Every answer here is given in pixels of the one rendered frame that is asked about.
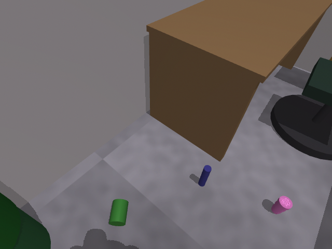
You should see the desk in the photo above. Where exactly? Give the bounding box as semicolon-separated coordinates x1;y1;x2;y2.
146;0;332;162

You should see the office chair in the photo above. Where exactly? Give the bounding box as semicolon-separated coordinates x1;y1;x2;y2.
270;57;332;160

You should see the potted plant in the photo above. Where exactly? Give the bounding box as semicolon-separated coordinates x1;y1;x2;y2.
0;193;51;249

